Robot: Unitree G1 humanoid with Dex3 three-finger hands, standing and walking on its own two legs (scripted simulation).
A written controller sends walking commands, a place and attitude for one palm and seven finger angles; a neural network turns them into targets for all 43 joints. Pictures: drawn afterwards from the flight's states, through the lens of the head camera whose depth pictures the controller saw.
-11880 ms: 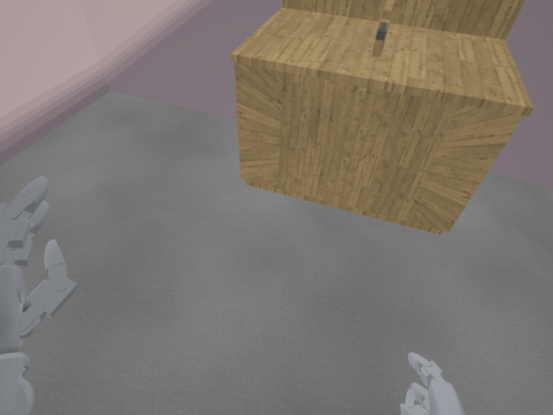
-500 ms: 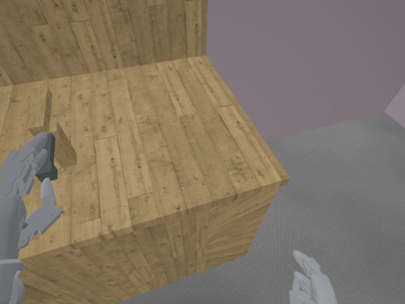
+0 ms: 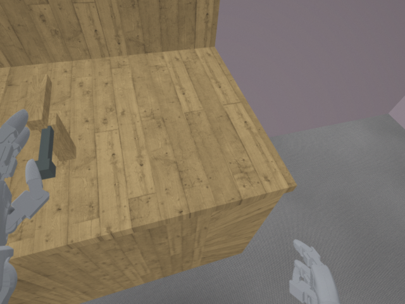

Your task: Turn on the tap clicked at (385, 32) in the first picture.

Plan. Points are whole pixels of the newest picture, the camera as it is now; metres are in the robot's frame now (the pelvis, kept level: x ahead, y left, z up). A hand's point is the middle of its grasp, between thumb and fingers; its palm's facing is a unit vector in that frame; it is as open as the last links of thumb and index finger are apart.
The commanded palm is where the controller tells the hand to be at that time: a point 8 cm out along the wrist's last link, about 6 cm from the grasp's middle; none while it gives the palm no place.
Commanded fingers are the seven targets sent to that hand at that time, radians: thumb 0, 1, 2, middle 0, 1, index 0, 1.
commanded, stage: look again from close up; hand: left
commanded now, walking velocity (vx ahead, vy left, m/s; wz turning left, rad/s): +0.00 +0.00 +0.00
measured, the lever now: (44, 169) +0.31 +0.33 +0.07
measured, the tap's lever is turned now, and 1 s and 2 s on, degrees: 0 0 0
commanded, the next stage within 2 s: come to a stop and stand still in 0.10 s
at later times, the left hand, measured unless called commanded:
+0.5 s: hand (37, 185) +0.23 +0.26 +0.17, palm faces +0.38 -0.82 -0.44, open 7.4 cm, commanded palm +0.17 +0.28 +0.17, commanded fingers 0.00 0.90 0.90 -0.20 -0.30 -0.20 -0.30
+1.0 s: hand (22, 202) +0.21 +0.26 +0.17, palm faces +0.45 -0.82 -0.35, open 7.4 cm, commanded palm +0.15 +0.28 +0.17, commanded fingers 0.00 0.90 0.90 -0.20 -0.30 -0.20 -0.30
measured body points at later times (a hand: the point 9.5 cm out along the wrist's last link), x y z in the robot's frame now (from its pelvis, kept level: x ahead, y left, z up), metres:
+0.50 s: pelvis +0.01 +0.00 +0.00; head +0.05 +0.03 +0.45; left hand +0.21 +0.30 +0.19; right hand +0.20 -0.21 -0.07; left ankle +0.01 +0.09 -0.74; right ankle +0.02 -0.14 -0.74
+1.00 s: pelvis -0.01 +0.00 +0.00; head +0.01 +0.02 +0.45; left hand +0.18 +0.30 +0.19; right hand +0.15 -0.23 -0.08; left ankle +0.01 +0.09 -0.74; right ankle +0.02 -0.14 -0.74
